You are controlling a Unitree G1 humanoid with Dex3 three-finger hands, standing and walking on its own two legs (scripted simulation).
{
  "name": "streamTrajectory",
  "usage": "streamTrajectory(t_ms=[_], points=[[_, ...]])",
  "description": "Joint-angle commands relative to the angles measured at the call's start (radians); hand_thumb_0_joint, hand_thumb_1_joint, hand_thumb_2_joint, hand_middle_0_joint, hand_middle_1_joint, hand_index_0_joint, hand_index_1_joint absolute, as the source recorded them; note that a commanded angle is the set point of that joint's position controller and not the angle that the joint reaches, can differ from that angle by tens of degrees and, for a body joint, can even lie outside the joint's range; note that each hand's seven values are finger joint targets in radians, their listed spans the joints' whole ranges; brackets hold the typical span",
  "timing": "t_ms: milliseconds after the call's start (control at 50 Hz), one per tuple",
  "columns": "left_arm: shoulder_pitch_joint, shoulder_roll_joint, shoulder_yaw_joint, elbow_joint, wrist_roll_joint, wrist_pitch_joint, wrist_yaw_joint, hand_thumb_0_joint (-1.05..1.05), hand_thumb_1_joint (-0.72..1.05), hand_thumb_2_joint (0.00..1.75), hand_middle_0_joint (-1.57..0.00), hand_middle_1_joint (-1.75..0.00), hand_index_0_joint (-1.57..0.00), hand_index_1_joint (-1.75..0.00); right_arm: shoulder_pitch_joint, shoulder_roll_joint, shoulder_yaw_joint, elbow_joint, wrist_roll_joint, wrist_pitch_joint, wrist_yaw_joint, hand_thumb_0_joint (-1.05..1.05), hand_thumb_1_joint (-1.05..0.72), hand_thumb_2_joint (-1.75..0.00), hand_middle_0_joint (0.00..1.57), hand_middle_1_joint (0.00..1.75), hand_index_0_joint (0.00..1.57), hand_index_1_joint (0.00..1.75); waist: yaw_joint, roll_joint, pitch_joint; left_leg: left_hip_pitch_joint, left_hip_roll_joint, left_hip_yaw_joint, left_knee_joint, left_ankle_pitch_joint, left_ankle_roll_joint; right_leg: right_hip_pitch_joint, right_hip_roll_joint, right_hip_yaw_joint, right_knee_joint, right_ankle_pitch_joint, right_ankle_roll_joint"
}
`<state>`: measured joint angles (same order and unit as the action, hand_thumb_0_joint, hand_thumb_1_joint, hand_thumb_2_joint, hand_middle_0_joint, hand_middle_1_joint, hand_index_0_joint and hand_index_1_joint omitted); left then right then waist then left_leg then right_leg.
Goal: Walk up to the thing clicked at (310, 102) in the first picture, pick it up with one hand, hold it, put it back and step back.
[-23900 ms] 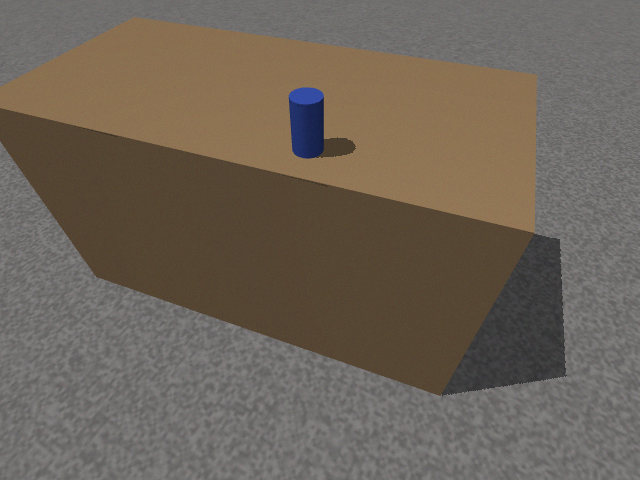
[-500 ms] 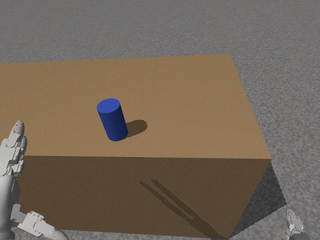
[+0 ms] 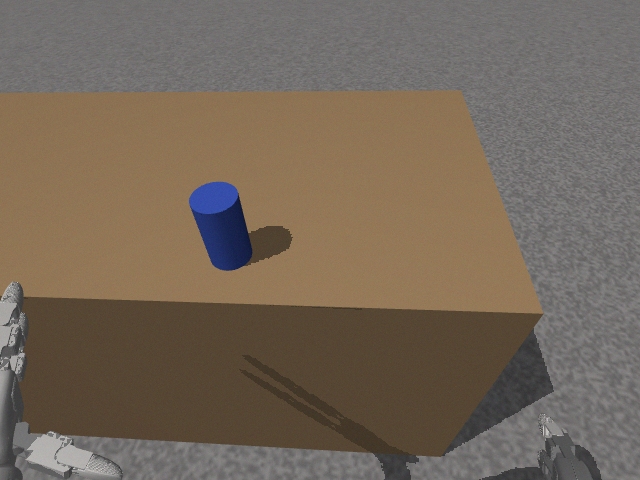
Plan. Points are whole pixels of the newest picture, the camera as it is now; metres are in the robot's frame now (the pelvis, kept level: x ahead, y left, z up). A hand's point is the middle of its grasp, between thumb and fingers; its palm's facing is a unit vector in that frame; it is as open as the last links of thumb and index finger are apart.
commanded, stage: home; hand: left
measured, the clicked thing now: (223, 228) +0.46 +0.21 +0.05
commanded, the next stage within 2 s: none
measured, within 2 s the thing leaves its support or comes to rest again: neither
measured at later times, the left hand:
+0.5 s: hand (217, 444) +0.20 +0.18 -0.09, palm faces +0.07 -0.98 -0.17, open 17.6 cm
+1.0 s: hand (191, 479) +0.16 +0.21 -0.12, palm faces -0.05 -0.94 -0.34, open 17.6 cm
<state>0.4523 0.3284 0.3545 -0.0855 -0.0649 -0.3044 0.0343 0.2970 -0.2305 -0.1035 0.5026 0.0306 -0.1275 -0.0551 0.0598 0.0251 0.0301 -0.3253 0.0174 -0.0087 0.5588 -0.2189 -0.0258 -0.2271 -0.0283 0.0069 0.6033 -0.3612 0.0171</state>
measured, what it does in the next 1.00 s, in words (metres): stands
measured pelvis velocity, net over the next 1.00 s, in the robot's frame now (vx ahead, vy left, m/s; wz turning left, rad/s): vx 0.02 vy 0.00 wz -0.01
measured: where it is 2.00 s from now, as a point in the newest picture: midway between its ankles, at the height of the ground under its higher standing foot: outside the picture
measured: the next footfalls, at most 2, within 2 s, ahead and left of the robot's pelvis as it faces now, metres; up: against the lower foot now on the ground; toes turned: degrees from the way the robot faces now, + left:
none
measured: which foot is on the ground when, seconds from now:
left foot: down 0.00-1.00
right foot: down 0.00-1.00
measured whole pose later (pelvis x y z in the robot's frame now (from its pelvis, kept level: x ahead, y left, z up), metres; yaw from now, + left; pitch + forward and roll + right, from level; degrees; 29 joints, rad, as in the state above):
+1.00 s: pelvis +0.02 +0.00 +0.00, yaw -1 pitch -1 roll +0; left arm 0.22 0.28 -0.01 0.70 0.05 -0.05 0.04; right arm 0.18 -0.29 -0.03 0.78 -0.04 -0.01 0.00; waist -0.01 0.01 0.01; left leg -0.31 0.04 -0.01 0.57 -0.25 -0.03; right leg -0.20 -0.01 0.01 0.57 -0.37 0.01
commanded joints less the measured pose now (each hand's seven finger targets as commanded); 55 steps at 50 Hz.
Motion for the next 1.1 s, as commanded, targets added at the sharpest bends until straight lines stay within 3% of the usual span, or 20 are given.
streamTrajectory(t_ms=[0,40,120,200,240,280,380,420,440,480,520,540,600,640,660,820,840,860,940,1080], points=[[-0.049,0.108,-0.014,-0.115,0.005,-0.042,0.001,0.00,-0.51,0.09,-0.05,-0.07,-0.06,-0.06,-0.092,-0.015,0.077,-0.145,-0.008,-0.050,0.002,0.00,-0.29,-0.55,0.14,0.20,0.14,0.20,-0.009,-0.004,-0.074,0.115,-0.022,0.050,-0.090,0.023,0.041,-0.091,0.018,-0.054,-0.149,0.106,-0.006],[-0.006,0.101,-0.035,-0.085,0.007,-0.025,0.000,0.00,-0.52,0.08,-0.05,-0.07,-0.06,-0.06,-0.058,-0.103,0.009,-0.133,-0.013,-0.048,-0.008,0.00,-0.33,-0.57,0.14,0.20,0.14,0.20,-0.029,0.003,-0.086,0.139,-0.019,0.052,-0.090,0.046,0.038,-0.098,0.022,-0.054,-0.145,0.135,-0.010],[-0.012,0.069,-0.078,-0.040,0.021,0.016,0.000,0.00,-0.56,0.06,-0.05,-0.06,-0.05,-0.05,-0.056,-0.162,-0.051,-0.114,-0.022,-0.051,-0.013,0.00,-0.59,-0.72,0.17,0.25,0.17,0.25,-0.050,0.020,-0.137,0.191,-0.007,0.039,-0.093,0.103,0.025,-0.089,0.038,-0.066,-0.134,0.183,-0.017],[-0.070,0.001,-0.166,0.084,0.035,0.057,0.008,0.00,-0.61,0.02,-0.04,-0.04,-0.04,-0.04,-0.108,-0.109,-0.013,-0.090,-0.022,-0.049,-0.014,0.00,-0.80,-0.85,0.19,0.28,0.19,0.28,-0.055,0.004,-0.130,0.182,0.004,0.025,-0.095,0.133,0.024,-0.080,0.040,-0.070,-0.129,0.203,-0.021],[-0.108,-0.055,-0.241,0.177,0.041,0.070,0.005,0.00,-0.61,0.01,-0.04,-0.04,-0.04,-0.04,-0.164,-0.027,0.067,-0.104,-0.017,-0.048,-0.009,0.00,-0.89,-0.90,0.20,0.30,0.20,0.30,-0.052,-0.026,-0.105,0.151,0.000,0.032,-0.084,0.132,0.028,-0.088,0.034,-0.065,-0.133,0.204,-0.018],[-0.161,-0.093,-0.301,0.242,0.048,0.076,0.004,0.00,-0.59,0.03,-0.04,-0.05,-0.05,-0.05,-0.178,0.003,0.098,-0.105,-0.017,-0.047,-0.010,0.00,-0.89,-0.90,0.20,0.30,0.20,0.30,-0.056,-0.034,-0.128,0.147,0.001,0.034,-0.076,0.143,0.031,-0.087,0.031,-0.063,-0.124,0.220,-0.018],[-0.151,-0.001,-0.245,0.408,0.053,0.113,0.019,0.00,-0.59,0.03,-0.05,-0.05,-0.04,-0.05,-0.121,-0.077,0.053,-0.091,-0.026,-0.023,-0.020,0.00,-0.90,-0.90,0.20,0.30,0.20,0.30,-0.040,0.000,-0.184,0.153,-0.008,0.052,-0.059,0.190,0.025,-0.040,0.022,-0.049,-0.126,0.273,-0.016],[-0.206,0.024,-0.235,0.387,0.051,0.117,0.026,0.00,-0.58,0.04,-0.05,-0.05,-0.05,-0.05,-0.114,-0.065,0.061,-0.076,-0.028,-0.009,-0.020,0.00,-0.89,-0.90,0.20,0.30,0.20,0.30,-0.033,0.044,-0.216,0.166,-0.008,0.060,-0.053,0.238,0.019,-0.012,0.020,-0.042,-0.121,0.320,-0.016],[-0.220,0.097,-0.114,0.301,0.055,0.110,0.060,0.00,-0.59,0.03,-0.05,-0.05,-0.04,-0.05,-0.100,-0.123,0.042,0.032,-0.034,0.005,-0.027,0.00,-0.89,-0.90,0.20,0.30,0.20,0.30,-0.004,0.063,-0.237,0.171,-0.011,0.060,-0.044,0.230,0.016,0.015,0.033,-0.043,-0.115,0.313,-0.019],[-0.161,-0.045,-0.271,0.388,0.055,0.133,0.051,0.00,-0.61,0.02,-0.04,-0.04,-0.04,-0.04,-0.111,-0.089,0.066,0.005,-0.031,0.010,-0.022,0.00,-0.89,-0.90,0.20,0.30,0.20,0.30,-0.039,0.053,-0.186,0.167,-0.009,0.065,-0.048,0.233,0.017,-0.003,0.037,-0.043,-0.121,0.320,-0.019],[-0.206,-0.040,-0.261,0.377,0.050,0.142,0.064,0.00,-0.59,0.03,-0.05,-0.05,-0.04,-0.05,-0.125,-0.088,0.063,0.013,-0.026,0.017,-0.025,0.00,-0.89,-0.90,0.20,0.30,0.20,0.30,-0.043,0.049,-0.184,0.173,-0.006,0.064,-0.047,0.266,0.018,-0.001,0.039,-0.044,-0.119,0.354,-0.016],[-0.196,-0.074,-0.300,0.401,0.052,0.150,0.060,0.00,-0.58,0.04,-0.05,-0.05,-0.05,-0.05,-0.127,-0.092,0.062,0.013,-0.026,0.022,-0.024,0.00,-0.90,-0.90,0.20,0.30,0.20,0.30,-0.061,0.050,-0.174,0.169,-0.006,0.067,-0.048,0.259,0.019,-0.015,0.039,-0.043,-0.123,0.352,-0.016],[-0.279,-0.070,-0.312,0.371,0.050,0.151,0.061,0.00,-0.59,0.03,-0.05,-0.05,-0.04,-0.05,-0.138,-0.098,0.060,0.023,-0.024,0.029,-0.023,0.00,-0.90,-0.90,0.20,0.30,0.20,0.30,-0.066,-0.001,-0.118,0.160,-0.002,0.061,-0.058,0.212,0.020,-0.047,0.040,-0.049,-0.137,0.320,-0.011],[-0.216,-0.108,-0.331,0.452,0.049,0.166,0.058,0.00,-0.61,0.01,-0.04,-0.04,-0.04,-0.04,-0.136,-0.101,0.057,0.019,-0.024,0.032,-0.022,0.00,-0.90,-0.90,0.20,0.30,0.20,0.30,-0.065,-0.075,-0.122,0.150,-0.004,0.058,-0.049,0.234,0.029,-0.037,0.039,-0.051,-0.134,0.356,-0.003],[-0.255,-0.062,-0.300,0.404,0.051,0.162,0.063,0.00,-0.58,0.04,-0.05,-0.05,-0.05,-0.05,-0.139,-0.104,0.053,0.024,-0.023,0.036,-0.022,0.00,-0.90,-0.90,0.20,0.30,0.20,0.30,-0.056,-0.069,-0.150,0.165,-0.007,0.060,-0.043,0.252,0.031,-0.026,0.034,-0.048,-0.132,0.384,0.000],[-0.242,-0.047,-0.286,0.442,0.058,0.180,0.064,0.00,-0.60,0.03,-0.04,-0.04,-0.04,-0.04,-0.139,-0.109,0.048,0.027,-0.024,0.060,-0.022,0.00,-0.90,-0.90,0.20,0.30,0.20,0.30,-0.042,-0.070,-0.212,0.200,-0.014,0.069,-0.040,0.290,0.035,0.003,0.029,-0.040,-0.125,0.432,0.006],[-0.176,0.201,-0.255,0.644,0.129,0.208,0.047,0.00,-0.61,0.02,-0.04,-0.04,-0.04,-0.04,-0.096,-0.250,0.008,0.148,-0.094,0.076,0.011,0.00,-0.90,-0.90,0.20,0.30,0.20,0.30,-0.060,-0.021,-0.204,0.208,0.075,-0.015,0.039,0.417,0.057,0.008,-0.072,0.033,-0.083,0.523,-0.031],[-0.156,0.201,-0.249,0.659,0.127,0.222,0.039,0.00,-0.61,0.02,-0.04,-0.04,-0.04,-0.04,-0.108,-0.256,0.005,0.160,-0.092,0.088,0.027,0.00,-0.90,-0.90,0.20,0.30,0.20,0.30,-0.044,0.000,-0.221,0.174,0.072,-0.010,0.045,0.403,0.073,0.050,-0.083,0.038,-0.081,0.535,-0.043],[-0.238,0.166,-0.283,0.704,0.109,0.229,0.014,0.00,-0.60,0.03,-0.04,-0.04,-0.04,-0.04,-0.127,-0.233,0.025,0.193,-0.066,0.086,0.055,0.00,-0.90,-0.90,0.20,0.30,0.20,0.30,-0.062,-0.026,-0.125,0.129,0.070,-0.026,-0.026,0.227,0.066,-0.012,-0.069,0.044,-0.136,0.326,-0.046],[-0.285,0.208,-0.313,0.868,0.103,0.241,-0.005,0.00,-0.61,0.02,-0.04,-0.04,-0.04,-0.04,-0.166,-0.268,0.037,0.313,-0.060,0.101,0.066,0.00,-0.90,-0.90,0.20,0.30,0.20,0.30,-0.071,-0.026,-0.033,0.142,0.084,-0.067,-0.099,0.128,0.061,-0.041,-0.068,0.071,-0.231,0.156,-0.054]])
